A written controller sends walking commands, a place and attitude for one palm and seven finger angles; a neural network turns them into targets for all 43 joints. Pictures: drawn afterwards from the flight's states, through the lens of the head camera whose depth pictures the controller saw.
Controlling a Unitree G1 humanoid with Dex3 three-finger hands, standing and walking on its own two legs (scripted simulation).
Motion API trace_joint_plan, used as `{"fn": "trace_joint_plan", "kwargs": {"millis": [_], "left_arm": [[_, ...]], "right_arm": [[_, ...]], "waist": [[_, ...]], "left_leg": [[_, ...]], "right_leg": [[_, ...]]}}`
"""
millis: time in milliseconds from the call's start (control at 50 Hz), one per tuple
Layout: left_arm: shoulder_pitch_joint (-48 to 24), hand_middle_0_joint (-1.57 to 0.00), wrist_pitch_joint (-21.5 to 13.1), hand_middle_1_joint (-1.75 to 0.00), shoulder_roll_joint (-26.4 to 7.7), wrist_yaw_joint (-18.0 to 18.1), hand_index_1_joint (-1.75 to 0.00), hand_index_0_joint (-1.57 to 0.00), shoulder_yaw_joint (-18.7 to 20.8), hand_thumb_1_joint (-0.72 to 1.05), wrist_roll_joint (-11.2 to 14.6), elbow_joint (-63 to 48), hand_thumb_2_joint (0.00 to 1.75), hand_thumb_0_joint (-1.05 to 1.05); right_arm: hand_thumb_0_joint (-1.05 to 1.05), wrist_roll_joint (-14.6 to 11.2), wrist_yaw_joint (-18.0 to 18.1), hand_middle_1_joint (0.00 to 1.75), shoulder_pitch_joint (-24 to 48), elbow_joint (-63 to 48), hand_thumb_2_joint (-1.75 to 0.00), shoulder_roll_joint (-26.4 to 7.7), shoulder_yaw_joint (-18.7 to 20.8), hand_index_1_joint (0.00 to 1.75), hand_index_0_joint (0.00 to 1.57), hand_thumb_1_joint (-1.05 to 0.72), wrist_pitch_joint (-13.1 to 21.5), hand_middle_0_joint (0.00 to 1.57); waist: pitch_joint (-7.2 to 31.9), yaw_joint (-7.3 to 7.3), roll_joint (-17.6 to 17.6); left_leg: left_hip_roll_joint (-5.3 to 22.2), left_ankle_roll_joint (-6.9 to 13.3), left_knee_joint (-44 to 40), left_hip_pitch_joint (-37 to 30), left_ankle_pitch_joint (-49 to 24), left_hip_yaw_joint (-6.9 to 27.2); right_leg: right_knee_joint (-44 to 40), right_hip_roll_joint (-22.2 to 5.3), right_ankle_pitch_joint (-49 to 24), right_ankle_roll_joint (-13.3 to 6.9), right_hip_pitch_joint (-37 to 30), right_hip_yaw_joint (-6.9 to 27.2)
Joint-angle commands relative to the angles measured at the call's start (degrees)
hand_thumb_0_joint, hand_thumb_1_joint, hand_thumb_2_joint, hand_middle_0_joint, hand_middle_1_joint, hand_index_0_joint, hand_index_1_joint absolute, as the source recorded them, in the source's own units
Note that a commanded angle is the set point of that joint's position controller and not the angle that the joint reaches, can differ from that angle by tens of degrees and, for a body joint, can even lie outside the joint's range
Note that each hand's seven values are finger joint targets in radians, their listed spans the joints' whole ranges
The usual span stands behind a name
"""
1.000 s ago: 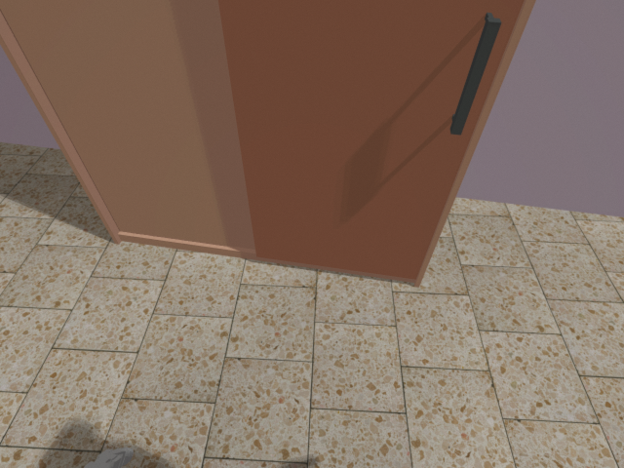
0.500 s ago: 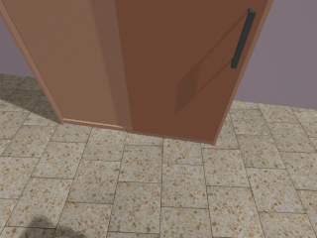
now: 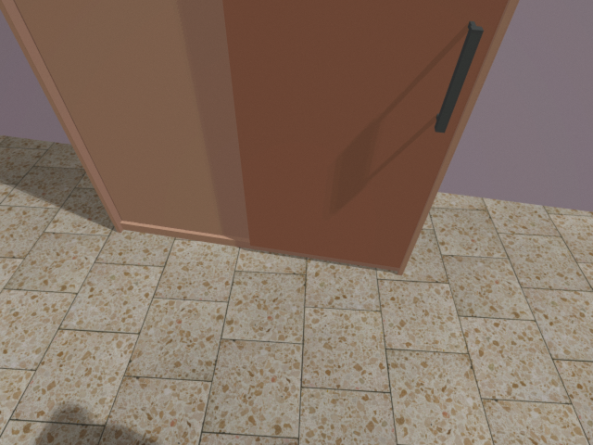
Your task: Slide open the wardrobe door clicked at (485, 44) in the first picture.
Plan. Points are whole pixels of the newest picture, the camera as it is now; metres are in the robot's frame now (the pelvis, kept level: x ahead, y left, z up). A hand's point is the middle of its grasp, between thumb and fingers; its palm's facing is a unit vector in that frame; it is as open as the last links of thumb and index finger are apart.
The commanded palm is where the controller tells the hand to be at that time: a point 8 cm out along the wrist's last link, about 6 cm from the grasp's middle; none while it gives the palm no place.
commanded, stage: look at it before walking up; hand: right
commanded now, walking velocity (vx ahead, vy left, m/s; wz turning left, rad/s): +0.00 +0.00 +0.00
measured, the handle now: (454, 80) +0.90 -0.32 +0.08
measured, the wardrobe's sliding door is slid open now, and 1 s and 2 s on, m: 0.00 0.00 0.00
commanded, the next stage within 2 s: turn to face it in 0.44 s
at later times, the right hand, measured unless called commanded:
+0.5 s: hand out of the picture +0.07 -0.25 -0.15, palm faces -0.03 +0.94 -0.34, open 7.4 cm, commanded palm none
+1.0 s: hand out of the picture +0.03 -0.24 -0.18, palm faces +0.11 +0.97 -0.22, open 7.3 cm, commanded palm none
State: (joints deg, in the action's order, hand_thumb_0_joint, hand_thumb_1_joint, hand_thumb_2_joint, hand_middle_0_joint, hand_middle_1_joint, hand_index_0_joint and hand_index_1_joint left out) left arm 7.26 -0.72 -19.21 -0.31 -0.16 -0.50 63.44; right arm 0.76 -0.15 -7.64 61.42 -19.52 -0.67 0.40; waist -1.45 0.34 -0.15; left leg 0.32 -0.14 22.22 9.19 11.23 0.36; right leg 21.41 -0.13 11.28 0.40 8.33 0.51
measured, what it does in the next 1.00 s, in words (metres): stands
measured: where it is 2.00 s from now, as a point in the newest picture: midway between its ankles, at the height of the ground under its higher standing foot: (338, 424)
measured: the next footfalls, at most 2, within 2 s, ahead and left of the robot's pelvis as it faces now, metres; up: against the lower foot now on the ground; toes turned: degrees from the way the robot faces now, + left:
left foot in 1.56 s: +0.34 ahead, +0.02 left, +0.00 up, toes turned +0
right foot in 1.94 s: +0.44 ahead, -0.26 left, +0.00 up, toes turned -17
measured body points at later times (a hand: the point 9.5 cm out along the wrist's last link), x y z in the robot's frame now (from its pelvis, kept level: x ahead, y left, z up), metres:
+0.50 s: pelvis +0.00 +0.00 +0.00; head +0.01 +0.00 +0.45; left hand +0.08 +0.30 -0.13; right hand +0.07 -0.30 -0.13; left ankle +0.01 +0.12 -0.75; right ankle +0.00 -0.12 -0.75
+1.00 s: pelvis +0.02 -0.03 -0.01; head +0.02 -0.05 +0.44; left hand +0.08 +0.23 -0.14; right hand +0.02 -0.29 -0.16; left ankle +0.01 +0.12 -0.75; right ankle +0.01 -0.14 -0.73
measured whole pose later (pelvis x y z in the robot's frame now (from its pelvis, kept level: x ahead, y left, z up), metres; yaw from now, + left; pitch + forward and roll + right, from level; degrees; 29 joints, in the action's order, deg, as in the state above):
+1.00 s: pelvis +0.02 -0.03 -0.01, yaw -6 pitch -1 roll +0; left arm 15.2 1.2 -14.0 -1.7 0.9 -0.9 60.3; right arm 1.8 -0.2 -15.8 59.0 -14.5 1.2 0.4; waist -0.1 -0.4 1.8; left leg 4.5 -1.7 24.6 7.8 15.5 -4.6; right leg 39.6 -1.6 23.0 -0.2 17.9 -3.2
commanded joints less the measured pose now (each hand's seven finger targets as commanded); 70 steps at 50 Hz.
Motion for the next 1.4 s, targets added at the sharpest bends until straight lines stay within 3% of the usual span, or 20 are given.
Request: {"fn": "trace_joint_plan", "kwargs": {"millis": [0,600,740,780,820,840,880,900,940,980,1000,1020,1040,1060,1080,1100,1160,1200,1280,1380], "left_arm": [[-2.46,-0.2,-1.33,-0.3,-11.87,0.96,-0.3,-0.2,2.31,0.9,0.04,-3.65,0.9,0.0],[-2.84,-0.2,-1.09,-0.3,-12.0,0.97,-0.3,-0.2,2.19,0.9,0.14,-3.65,0.9,0.0],[-0.32,-0.2,0.2,-0.3,-7.18,0.74,-0.3,-0.2,1.33,0.9,-0.17,-3.89,0.9,0.0],[1.82,-0.2,0.91,-0.3,-4.38,0.4,-0.3,-0.2,0.9,0.9,-0.6,-4.01,0.9,0.0],[2.43,-0.2,1.6,-0.3,-3.51,0.28,-0.3,-0.2,1.42,0.9,-0.89,-5.4,0.9,0.0],[2.04,-0.2,1.5,-0.3,-4.01,0.16,-0.3,-0.2,1.99,0.9,-0.87,-6.23,0.9,0.0],[3.31,-0.2,0.86,-0.3,-3.27,-0.49,-0.3,-0.2,2.59,0.9,-0.61,-7.29,0.9,0.0],[3.73,-0.2,0.61,-0.3,-2.01,-0.89,-0.3,-0.2,2.61,0.9,-0.47,-7.82,0.9,0.0],[6.03,-0.2,0.24,-0.3,0.26,-1.26,-0.3,-0.2,2.49,0.9,-0.33,-8.01,0.9,0.0],[12.37,-0.2,-0.1,-0.3,1.31,-1.08,-0.3,-0.2,2.65,0.9,-0.32,-6.34,0.9,0.0],[17.56,-0.2,-0.35,-0.3,0.03,-0.68,-0.3,-0.2,3.11,0.9,-0.34,-4.95,0.9,0.0],[22.42,-0.2,-0.71,-0.3,-4.16,-0.14,-0.3,-0.2,4.36,0.9,-1.04,-3.72,0.9,0.0],[26.94,-0.2,-0.99,-0.3,-7.38,0.63,-0.3,-0.2,5.02,0.9,-1.27,-3.38,0.9,0.0],[25.43,-0.2,-0.99,-0.3,-5.68,0.84,-0.3,-0.2,4.47,0.9,-1.02,-2.97,0.9,0.0],[22.44,-0.2,-1.31,-0.3,-3.5,1.04,-0.3,-0.2,3.98,0.9,-0.77,-3.73,0.9,0.0],[20.01,-0.2,-1.94,-0.3,-1.2,1.24,-0.3,-0.2,3.29,0.9,-0.72,-4.29,0.9,0.0],[19.27,-0.2,-3.54,-0.3,2.21,1.73,-0.3,-0.2,2.61,0.9,-0.32,-3.06,0.9,0.0],[20.5,-0.2,-3.92,-0.3,3.01,1.97,-0.3,-0.2,2.66,0.9,-0.13,-1.89,0.9,0.0],[22.94,-0.2,-4.17,-0.3,4.74,2.26,-0.3,-0.2,2.82,0.9,-0.11,0.2,0.9,0.0],[26.26,-0.2,-4.1,-0.3,5.95,2.53,-0.3,-0.2,3.04,0.9,-0.63,2.65,0.9,0.0]], "right_arm": [[0.0,-0.08,0.92,0.3,2.28,-3.76,-0.9,-11.79,2.66,0.3,0.2,-0.9,1.26,0.2],[0.0,-0.14,0.96,0.3,1.36,-3.24,-0.9,-12.02,2.82,0.3,0.2,-0.9,1.22,0.2],[0.0,-0.14,1.34,0.3,-1.02,-3.46,-0.9,-7.62,2.27,0.3,0.2,-0.9,0.02,0.2],[0.0,0.26,1.24,0.3,-4.66,-3.0,-0.9,-6.92,2.59,0.3,0.2,-0.9,-0.49,0.2],[0.0,0.64,1.18,0.3,-7.77,-3.63,-0.9,-9.6,4.07,0.3,0.2,-0.9,-0.76,0.2],[0.0,0.82,1.24,0.3,-8.43,-4.21,-0.9,-9.52,4.51,0.3,0.2,-0.9,-0.51,0.2],[0.0,0.99,1.31,0.3,-8.37,-5.08,-0.9,-9.32,5.14,0.3,0.2,-0.9,0.59,0.2],[0.0,1.16,1.2,0.3,-7.66,-5.5,-0.9,-9.19,5.35,0.3,0.2,-0.9,1.01,0.2],[0.0,1.13,0.87,0.3,-7.74,-5.76,-0.9,-7.96,5.47,0.3,0.2,-0.9,1.28,0.2],[0.0,0.82,0.71,0.3,-7.08,-5.66,-0.9,-6.54,5.44,0.3,0.2,-0.9,0.89,0.2],[0.0,0.76,0.55,0.3,-7.5,-5.73,-0.9,-4.16,4.99,0.3,0.2,-0.9,0.4,0.2],[0.0,0.38,0.15,0.3,-7.81,-7.13,-0.9,0.21,4.14,0.3,0.2,-0.9,-0.12,0.2],[0.0,0.45,0.08,0.3,-4.72,-9.94,-0.9,3.3,3.31,0.3,0.2,-0.9,0.22,0.2],[0.0,0.87,0.31,0.3,-2.69,-9.86,-0.9,2.76,3.51,0.3,0.2,-0.9,0.46,0.2],[0.0,0.97,0.05,0.3,-2.9,-9.19,-0.9,2.61,3.73,0.3,0.2,-0.9,0.82,0.2],[0.0,1.01,-0.38,0.3,-4.46,-7.72,-0.9,2.76,3.93,0.3,0.2,-0.9,1.1,0.2],[0.0,1.04,-0.71,0.3,-8.96,-4.99,-0.9,5.22,3.63,0.3,0.2,-0.9,0.9,0.2],[0.0,0.94,-0.68,0.3,-8.67,-4.97,-0.9,5.96,3.66,0.3,0.2,-0.9,0.69,0.2],[0.0,0.84,-0.64,0.3,-4.84,-6.23,-0.9,7.02,3.93,0.3,0.2,-0.9,0.52,0.2],[0.0,0.66,-0.65,0.3,1.89,-8.09,-0.9,8.48,4.14,0.3,0.2,-0.9,1.15,0.2]], "waist": [[2.92,-0.37,0.44],[3.27,-0.59,0.3],[3.39,-0.92,0.73],[2.55,-1.84,4.36],[-2.03,-3.37,12.69],[-4.01,-3.62,12.1],[-3.54,-2.48,7.1],[-3.61,-1.88,6.83],[-2.97,-0.88,8.12],[-2.49,1.58,6.09],[-1.57,3.42,0.22],[-2.44,4.89,-14.22],[-4.77,5.84,-18.36],[-5.28,5.07,-11.92],[-5.54,3.54,-8.0],[-5.45,2.49,-4.77],[-3.4,0.55,-4.36],[-3.19,0.31,-3.54],[-6.0,0.96,-3.67],[-7.89,3.04,-4.66]], "left_leg": [[6.25,1.8,-3.94,-0.75,-4.39,5.89],[6.72,1.52,-3.76,-2.0,-7.05,4.8],[7.59,0.67,-2.25,-1.21,-1.63,4.01],[9.86,1.96,-5.71,-2.95,12.47,7.93],[18.48,6.85,-13.59,-1.52,27.01,17.79],[21.34,9.39,-14.99,-0.21,26.88,20.51],[22.62,11.07,-13.24,-2.0,20.57,17.49],[21.83,10.54,-11.95,-1.39,17.24,13.62],[19.04,8.66,-9.41,1.35,13.57,7.33],[14.95,5.47,-4.36,10.43,17.62,1.02],[11.58,3.46,3.2,15.26,19.14,-2.37],[4.6,0.22,19.56,24.21,21.53,-8.09],[0.65,-0.54,32.81,30.9,25.34,-8.07],[3.5,1.25,40.51,31.59,21.47,-2.5],[5.22,1.54,44.36,32.63,16.95,-1.32],[6.66,1.18,45.08,31.79,12.58,-0.82],[7.18,-0.45,41.5,28.01,5.79,-2.36],[7.28,-1.01,38.14,28.1,4.51,-2.74],[7.28,-1.66,31.11,29.52,1.7,-3.5],[5.84,-0.67,21.43,27.7,1.59,-5.12]], "right_leg": [[-3.65,-6.37,-5.3,-1.81,0.24,5.19],[-3.16,-6.37,-8.26,-1.79,-0.25,5.64],[0.04,-5.32,-5.6,-1.23,2.9,5.92],[4.65,-2.49,5.07,-0.78,8.21,3.75],[16.03,-0.26,14.75,-0.08,16.78,-0.43],[22.12,-1.59,16.17,-0.33,18.98,0.3],[26.35,-3.65,15.73,-0.67,20.75,0.18],[24.58,-4.34,15.19,-0.55,19.53,-0.49],[16.95,-3.35,12.01,-0.27,13.6,-3.89],[8.17,-0.88,6.04,-0.19,0.04,-7.83],[4.47,-1.53,8.68,-0.24,-6.53,-5.57],[-4.31,-12.23,21.21,-4.18,-8.92,12.36],[-13.75,-20.98,26.14,-9.82,-6.59,26.65],[-15.07,-21.92,28.88,-11.87,-3.15,28.88],[-14.51,-21.03,27.43,-12.32,-1.33,27.57],[-14.25,-19.0,22.73,-11.94,-0.6,22.74],[-12.69,-14.25,4.59,-10.71,-1.78,11.15],[-12.39,-14.21,-1.67,-11.76,-3.38,8.85],[-13.21,-14.51,-4.32,-12.57,-5.19,6.85],[-10.38,-14.76,-13.8,-11.8,-8.05,4.38]]}}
